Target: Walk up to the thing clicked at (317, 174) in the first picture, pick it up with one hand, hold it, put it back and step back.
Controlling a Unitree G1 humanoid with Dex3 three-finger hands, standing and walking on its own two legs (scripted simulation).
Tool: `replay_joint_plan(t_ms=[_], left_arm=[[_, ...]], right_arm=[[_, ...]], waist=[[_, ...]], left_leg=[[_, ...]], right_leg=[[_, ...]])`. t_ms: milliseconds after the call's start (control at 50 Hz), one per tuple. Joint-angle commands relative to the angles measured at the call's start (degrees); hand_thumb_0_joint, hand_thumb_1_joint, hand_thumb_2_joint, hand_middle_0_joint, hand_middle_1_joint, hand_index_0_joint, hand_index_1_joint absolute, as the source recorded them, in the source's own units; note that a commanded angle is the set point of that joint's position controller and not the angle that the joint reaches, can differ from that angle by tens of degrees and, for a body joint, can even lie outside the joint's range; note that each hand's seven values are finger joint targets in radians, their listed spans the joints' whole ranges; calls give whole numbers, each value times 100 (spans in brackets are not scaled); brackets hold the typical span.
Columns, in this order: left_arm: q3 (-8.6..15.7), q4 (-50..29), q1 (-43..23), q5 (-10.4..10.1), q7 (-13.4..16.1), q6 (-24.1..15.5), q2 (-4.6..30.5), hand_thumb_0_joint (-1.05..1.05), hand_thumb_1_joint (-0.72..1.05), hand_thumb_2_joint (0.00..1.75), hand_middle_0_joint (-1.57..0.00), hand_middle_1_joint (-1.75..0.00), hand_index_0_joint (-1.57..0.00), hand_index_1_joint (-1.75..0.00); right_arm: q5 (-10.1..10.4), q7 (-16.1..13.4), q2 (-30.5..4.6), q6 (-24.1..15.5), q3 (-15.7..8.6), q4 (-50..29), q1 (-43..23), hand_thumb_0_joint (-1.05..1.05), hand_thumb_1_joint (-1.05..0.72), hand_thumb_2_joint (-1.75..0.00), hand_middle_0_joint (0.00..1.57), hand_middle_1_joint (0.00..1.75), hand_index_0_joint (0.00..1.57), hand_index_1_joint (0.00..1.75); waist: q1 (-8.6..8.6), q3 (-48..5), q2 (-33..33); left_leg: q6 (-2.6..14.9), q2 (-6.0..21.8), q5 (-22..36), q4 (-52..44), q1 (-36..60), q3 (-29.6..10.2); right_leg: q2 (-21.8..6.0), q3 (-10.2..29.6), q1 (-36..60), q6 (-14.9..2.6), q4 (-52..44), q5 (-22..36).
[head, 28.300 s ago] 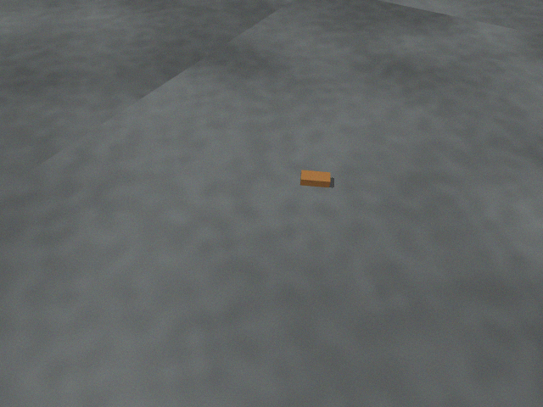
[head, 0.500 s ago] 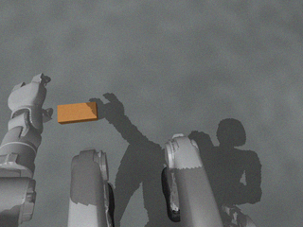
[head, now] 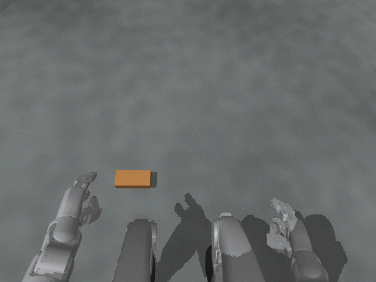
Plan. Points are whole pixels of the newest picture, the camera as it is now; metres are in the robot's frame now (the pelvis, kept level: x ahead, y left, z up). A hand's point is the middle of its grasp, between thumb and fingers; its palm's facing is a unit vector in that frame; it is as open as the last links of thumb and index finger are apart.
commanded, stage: home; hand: left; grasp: from above
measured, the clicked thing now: (133, 179) +0.49 +0.20 -0.56
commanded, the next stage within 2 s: none
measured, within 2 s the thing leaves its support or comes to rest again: neither
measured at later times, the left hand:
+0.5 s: hand (60, 223) +0.23 +0.19 +0.09, palm faces +0.08 -0.97 -0.22, open 7.4 cm
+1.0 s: hand (59, 230) +0.22 +0.18 +0.09, palm faces +0.07 -0.98 -0.21, open 7.4 cm
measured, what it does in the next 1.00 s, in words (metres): rises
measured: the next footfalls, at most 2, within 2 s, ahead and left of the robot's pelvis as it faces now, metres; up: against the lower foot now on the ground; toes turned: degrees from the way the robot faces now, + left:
none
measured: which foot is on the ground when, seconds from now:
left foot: down 0.00-1.00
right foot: down 0.00-1.00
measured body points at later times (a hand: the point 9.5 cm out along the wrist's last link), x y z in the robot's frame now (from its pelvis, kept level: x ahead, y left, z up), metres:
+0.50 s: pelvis +0.06 +0.00 +0.13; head +0.08 +0.00 +0.58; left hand +0.22 +0.24 +0.11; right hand +0.21 -0.25 +0.07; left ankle +0.06 +0.13 -0.54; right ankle +0.08 -0.14 -0.54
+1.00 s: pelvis +0.06 +0.00 +0.14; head +0.08 +0.00 +0.59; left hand +0.21 +0.24 +0.11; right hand +0.23 -0.24 +0.08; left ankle +0.06 +0.13 -0.54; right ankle +0.08 -0.14 -0.54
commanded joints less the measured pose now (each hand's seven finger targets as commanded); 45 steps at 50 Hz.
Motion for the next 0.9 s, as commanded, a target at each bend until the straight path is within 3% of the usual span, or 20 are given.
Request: replay_joint_plan(t_ms=[0,140,220,260,420,520,700,880], left_arm=[[411,-1566,-218,-417,186,30,612,0,90,90,-20,-30,-20,-30],[568,-2078,895,-907,165,437,261,0,90,90,-20,-30,-20,-30],[593,-2446,1624,-1068,110,628,116,0,90,90,-20,-30,-20,-30],[575,-2653,1841,-1118,80,702,91,0,90,90,-20,-30,-20,-30],[502,-3179,2664,-1113,-113,867,17,0,90,90,-20,-30,-20,-30],[438,-3258,2607,-1090,-256,860,19,0,90,90,-20,-30,-20,-30],[512,-3243,2453,-1011,-311,784,123,0,90,90,-20,-30,-20,-30],[462,-3218,2531,-993,-297,775,84,0,90,90,-20,-30,-20,-30]], right_arm=[[61,-261,-717,-353,-271,-710,371,0,-90,-90,20,30,20,30],[39,-619,-620,-601,-126,-770,673,0,-90,-90,20,30,20,30],[2,-743,-591,-727,-110,-879,877,0,-90,-90,20,30,20,30],[-15,-784,-564,-780,-103,-941,905,0,-90,-90,20,30,20,30],[-72,-882,-553,-1018,-138,-1056,960,0,-90,-90,20,30,20,30],[-115,-882,-604,-1158,-182,-1046,929,0,-90,-90,20,30,20,30],[-154,-864,-637,-1322,-217,-925,874,0,-90,-90,20,30,20,30],[-164,-854,-637,-1321,-198,-894,798,0,-90,-90,20,30,20,30]], waist=[[-187,-2025,278],[-85,-1611,323],[-34,-1385,254],[1,-1053,257],[41,-414,60],[-11,-115,-27],[24,-369,80],[86,-281,182]], left_leg=[[237,-79,263,-2187,2279,10],[175,-54,1151,-3107,3386,-24],[154,-61,1746,-3549,3950,25],[156,-70,1687,-3823,4094,68],[185,-79,1763,-4391,4567,99],[216,-127,1651,-4485,4589,189],[199,-133,1975,-4468,4850,181],[173,-105,1781,-4578,4838,147]], right_leg=[[204,82,2238,-226,-2051,283],[239,7,3382,-212,-2894,1025],[279,-62,4067,-190,-3395,1532],[294,-97,4287,-168,-3696,1483],[362,-233,4695,-150,-4299,1459],[353,-258,4730,-116,-4466,1342],[329,-222,4925,-124,-4402,1644],[352,-247,4870,-140,-4412,1451]])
